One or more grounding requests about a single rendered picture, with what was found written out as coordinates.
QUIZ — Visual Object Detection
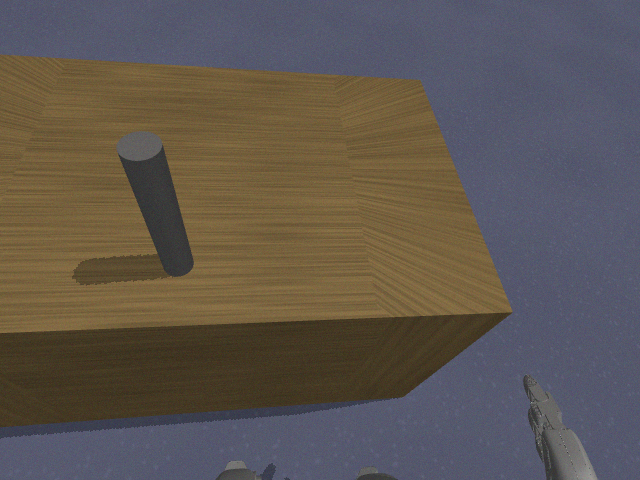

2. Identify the can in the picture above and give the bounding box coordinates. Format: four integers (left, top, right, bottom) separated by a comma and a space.
116, 131, 194, 277

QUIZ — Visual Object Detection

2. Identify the right robot hand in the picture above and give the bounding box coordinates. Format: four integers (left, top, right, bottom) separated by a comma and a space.
523, 374, 598, 480

